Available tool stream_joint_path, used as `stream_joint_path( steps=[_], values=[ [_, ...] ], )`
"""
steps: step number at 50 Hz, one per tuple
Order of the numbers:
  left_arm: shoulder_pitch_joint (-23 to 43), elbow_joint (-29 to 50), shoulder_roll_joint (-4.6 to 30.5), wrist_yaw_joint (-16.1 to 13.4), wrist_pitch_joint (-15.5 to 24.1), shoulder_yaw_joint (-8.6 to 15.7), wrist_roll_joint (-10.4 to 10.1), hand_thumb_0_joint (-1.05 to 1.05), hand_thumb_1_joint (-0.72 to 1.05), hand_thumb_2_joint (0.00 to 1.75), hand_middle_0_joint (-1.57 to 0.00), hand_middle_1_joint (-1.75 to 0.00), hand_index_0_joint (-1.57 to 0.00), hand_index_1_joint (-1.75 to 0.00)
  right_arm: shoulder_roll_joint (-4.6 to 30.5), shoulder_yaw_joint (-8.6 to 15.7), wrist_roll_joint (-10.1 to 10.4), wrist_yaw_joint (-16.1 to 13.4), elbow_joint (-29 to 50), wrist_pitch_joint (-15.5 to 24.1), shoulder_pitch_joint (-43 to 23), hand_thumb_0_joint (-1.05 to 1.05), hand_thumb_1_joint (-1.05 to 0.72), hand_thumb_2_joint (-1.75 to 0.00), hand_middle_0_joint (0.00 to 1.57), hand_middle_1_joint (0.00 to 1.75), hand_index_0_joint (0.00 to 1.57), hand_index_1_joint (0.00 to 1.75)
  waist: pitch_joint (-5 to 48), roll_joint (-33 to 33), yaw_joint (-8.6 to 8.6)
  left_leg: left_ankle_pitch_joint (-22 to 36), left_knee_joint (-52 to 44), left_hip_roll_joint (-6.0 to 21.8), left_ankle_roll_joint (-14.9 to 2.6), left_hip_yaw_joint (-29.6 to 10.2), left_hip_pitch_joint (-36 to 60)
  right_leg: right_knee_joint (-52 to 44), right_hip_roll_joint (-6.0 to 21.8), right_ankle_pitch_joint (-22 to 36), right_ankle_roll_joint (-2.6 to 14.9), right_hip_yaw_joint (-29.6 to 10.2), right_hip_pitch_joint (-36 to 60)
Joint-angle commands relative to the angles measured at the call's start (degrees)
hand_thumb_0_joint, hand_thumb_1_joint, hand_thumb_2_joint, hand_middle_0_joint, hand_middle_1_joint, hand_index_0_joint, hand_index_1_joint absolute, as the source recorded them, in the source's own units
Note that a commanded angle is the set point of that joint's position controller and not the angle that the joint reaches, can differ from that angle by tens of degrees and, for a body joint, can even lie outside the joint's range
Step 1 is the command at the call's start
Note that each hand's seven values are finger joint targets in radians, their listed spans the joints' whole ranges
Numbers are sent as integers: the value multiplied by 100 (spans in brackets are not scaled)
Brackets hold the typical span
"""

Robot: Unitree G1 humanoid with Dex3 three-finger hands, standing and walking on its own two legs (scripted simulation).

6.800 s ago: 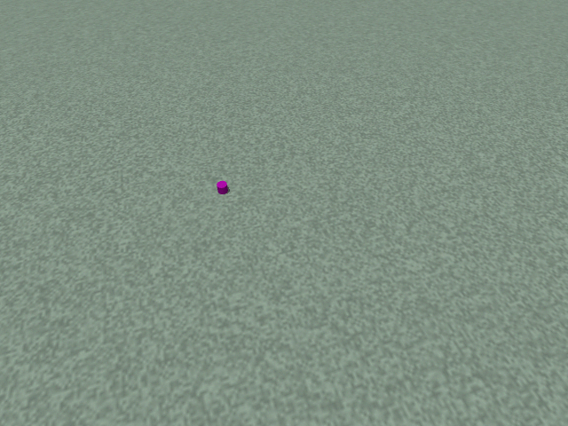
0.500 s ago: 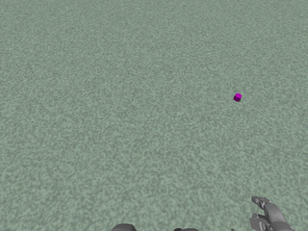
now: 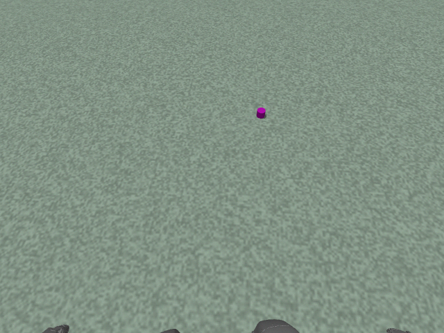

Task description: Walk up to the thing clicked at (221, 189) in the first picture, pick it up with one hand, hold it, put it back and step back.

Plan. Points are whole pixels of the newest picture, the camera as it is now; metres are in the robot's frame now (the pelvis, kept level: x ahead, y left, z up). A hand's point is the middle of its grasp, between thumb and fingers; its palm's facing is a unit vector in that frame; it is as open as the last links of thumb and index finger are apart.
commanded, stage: walk up
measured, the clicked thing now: (260, 113) +1.32 -0.34 -0.74
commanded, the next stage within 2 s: stand in 1.42 s
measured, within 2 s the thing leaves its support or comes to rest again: neither
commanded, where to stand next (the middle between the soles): +0.08 +0.01 m, yaw -14 degrees
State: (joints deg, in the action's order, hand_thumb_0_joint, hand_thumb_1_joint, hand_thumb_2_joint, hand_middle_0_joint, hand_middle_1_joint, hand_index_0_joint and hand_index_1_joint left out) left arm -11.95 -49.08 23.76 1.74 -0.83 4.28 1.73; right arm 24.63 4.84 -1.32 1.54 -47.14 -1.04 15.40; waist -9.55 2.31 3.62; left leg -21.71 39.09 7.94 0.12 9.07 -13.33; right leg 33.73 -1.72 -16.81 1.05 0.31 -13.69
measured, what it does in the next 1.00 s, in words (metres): steps on the spot, turning right: left foot, then right foot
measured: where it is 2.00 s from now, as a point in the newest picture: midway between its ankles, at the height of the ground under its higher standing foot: outside the picture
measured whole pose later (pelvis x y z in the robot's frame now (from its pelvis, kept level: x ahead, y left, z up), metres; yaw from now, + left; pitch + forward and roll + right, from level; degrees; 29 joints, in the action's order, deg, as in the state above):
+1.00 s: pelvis +0.01 +0.00 +0.00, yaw -15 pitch -3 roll +1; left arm -9.2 -54.7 20.6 -0.4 1.1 1.1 0.0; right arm 20.2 0.9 -0.5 1.0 -55.6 -0.7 9.4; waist -5.5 0.5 -0.1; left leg -16.7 31.8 1.1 1.7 -0.1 -11.7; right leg 35.4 0.2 -17.5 -0.5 -4.2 -14.8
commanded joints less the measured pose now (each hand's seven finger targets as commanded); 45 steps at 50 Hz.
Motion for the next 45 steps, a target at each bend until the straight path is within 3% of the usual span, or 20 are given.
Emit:
stream_joint_path(
  steps=[1, 2, 5, 13, 16, 17, 18, 19, 20, 21, 23, 25, 30, 33, 34, 35, 36, 37, 40, 45],
  values=[
    [-621, 496, 1784, -149, 217, 465, 14, 0, 90, 90, -20, -30, -20, -30, 970, 174, 79, -170, 732, 59, -379, 0, -90, -90, 20, 30, 20, 30, 930, -1289, -693, -1489, 2162, -539, 22, -844, -1887, -1579, 2153, 627, 1571, -3383, 1184],
    [-516, 546, 1732, -157, 178, 457, -35, 0, 90, 90, -20, -30, -20, -30, 1102, 216, 55, -197, 650, 87, -288, 0, -90, -90, 20, 30, 20, 30, 746, -1275, -643, -1514, 2220, -449, 37, -971, -1739, -1491, 2154, 662, 1734, -3283, 819],
    [-117, 647, 1250, -239, 200, 305, -94, 0, 90, 90, -20, -30, -20, -30, 1012, 160, 79, -161, 318, 124, 28, 0, -90, -90, 20, 30, 20, 30, 699, -1199, -350, -660, 1831, -371, 44, -1042, -1705, -1264, 1164, 1205, 1089, -1797, 904],
    [-174, 858, 1255, -222, 176, 263, -44, 0, 90, 90, -20, -30, -20, -30, 855, 123, 18, -188, 221, 228, -84, 0, -90, -90, 20, 30, 20, 30, 781, -1148, -469, -79, 454, -667, -15, -850, -519, -747, 1018, 2248, 1107, -1748, -106],
    [275, 954, 1176, -223, 97, 200, -146, 0, 90, 90, -20, -30, -20, -30, 778, 178, -16, -234, 32, 302, 464, 0, -90, -90, 20, 30, 20, 30, 956, -875, -11, 966, -801, -717, -185, -878, 771, 42, 965, 2063, 794, -1735, -918],
    [161, 948, 893, -235, 75, 112, -204, 0, 90, 90, -20, -30, -20, -30, 964, 228, -81, -256, 45, 343, 485, 0, -90, -90, 20, 30, 20, 30, 942, -234, -16, 965, -1488, -368, -274, -1462, 818, 493, 521, 1369, 460, -1604, -1013],
    [33, 953, 614, -242, 78, 36, -248, 0, 90, 90, -20, -30, -20, -30, 1370, 305, -114, -263, 137, 380, 273, 0, -90, -90, 20, 30, 20, 30, 924, 861, -123, 1321, -2108, 778, -635, -3018, 932, 1412, -308, 133, 83, -1114, -1473],
    [-250, 758, 823, -299, 33, 78, -207, 0, 90, 90, -20, -30, -20, -30, 1442, 281, -60, -253, 289, 396, -125, 0, -90, -90, 20, 30, 20, 30, 903, 704, -358, 881, -2255, 1416, -1148, -3618, 497, 2128, -452, -1475, 28, -886, -1369],
    [-402, 591, 1142, -335, 19, 141, -158, 0, 90, 90, -20, -30, -20, -30, 1559, 311, -28, -226, 293, 396, -309, 0, -90, -90, 20, 30, 20, 30, 872, 720, -320, 356, -2274, 1770, -1540, -3924, -5, 2571, -209, -1835, 7, -1002, -1049],
    [-384, 502, 1237, -306, 38, 156, -134, 0, 90, 90, -20, -30, -20, -30, 1430, 305, -35, -215, 317, 396, -461, 0, -90, -90, 20, 30, 20, 30, 596, 612, -401, 182, -2326, 1561, -1530, -3616, -252, 2734, -87, -1649, 1, -976, -1016],
    [-347, 361, 1159, -239, 71, 206, -142, 0, 90, 90, -20, -30, -20, -30, 1212, 209, -68, -220, 369, 410, -559, 0, -90, -90, 20, 30, 20, 30, 480, 697, -411, 884, -2120, 881, -1134, -2437, -69, 2499, -74, -1330, 11, -920, -1152],
    [-306, 313, 1021, -175, 90, 171, -179, 0, 90, 90, -20, -30, -20, -30, 1181, 180, -44, -214, 265, 408, -399, 0, -90, -90, 20, 30, 20, 30, 569, 876, -342, 1374, -1908, 586, -997, -1842, 166, 2038, -67, -1078, -19, -645, -1141],
    [-231, 217, 886, -197, 229, 67, -127, 0, 90, 90, -20, -30, -20, -30, 1196, 165, -60, -161, 316, 246, -288, 0, -90, -90, 20, 30, 20, 30, 1126, 1170, -156, 2400, -1239, 569, -1079, -1445, 717, 607, -20, -917, -110, 35, -585],
    [-725, -134, 865, -292, 328, 94, -80, 0, 90, 90, -20, -30, -20, -30, 1024, 72, 62, -132, 385, 101, -612, 0, -90, -90, 20, 30, 20, 30, 1339, 685, -498, 2801, -233, 374, -779, -1054, 362, -1074, -74, 563, 14, 116, 457],
    [-602, -136, 1122, -325, 379, 178, -36, 0, 90, 90, -20, -30, -20, -30, 751, -16, 123, -126, 406, 82, -551, 0, -90, -90, 20, 30, 20, 30, 1383, 99, -472, 2263, 177, 191, -500, -997, -144, -1027, 272, 1083, 144, -632, 856],
    [-448, -74, 1385, -348, 436, 212, 18, 0, 90, 90, -20, -30, -20, -30, 445, -108, 178, -116, 471, 70, -560, 0, -90, -90, 20, 30, 20, 30, 1237, -913, -406, 907, 636, -236, -160, -858, -909, -1196, 1278, 1608, 474, -2260, 925],
    [-127, -8, 1551, -346, 433, 166, -18, 0, 90, 90, -20, -30, -20, -30, 571, -70, 172, -166, 434, -5, -779, 0, -90, -90, 20, 30, 20, 30, 907, -917, -427, -1024, 853, -496, -123, -1028, -884, -1374, 1909, 1283, 1133, -2789, 140],
    [103, 77, 1646, -329, 425, 162, -13, 0, 90, 90, -20, -30, -20, -30, 762, -3, 127, -183, 261, -20, -655, 0, -90, -90, 20, 30, 20, 30, 710, -1057, -373, -1264, 1134, -405, -110, -1176, -407, -1230, 2083, 1363, 1459, -2977, -534],
    [241, -12, 1201, -326, 458, 70, -67, 0, 90, 90, -20, -30, -20, -30, 769, -27, 179, -137, 22, 40, -666, 0, -90, -90, 20, 30, 20, 30, 627, -1063, -294, -857, 645, -421, -187, -1228, -741, -1116, 1375, 1689, 923, -1884, 118],
    [398, -59, 1149, -303, 384, 44, -100, 0, 90, 90, -20, -30, -20, -30, 688, -85, 126, -157, -345, 151, -463, 0, -90, -90, 20, 30, 20, 30, 1090, -1276, -247, 346, -1033, -619, -71, -898, 208, -593, 1013, 2236, 655, -1300, 166]
  ],
)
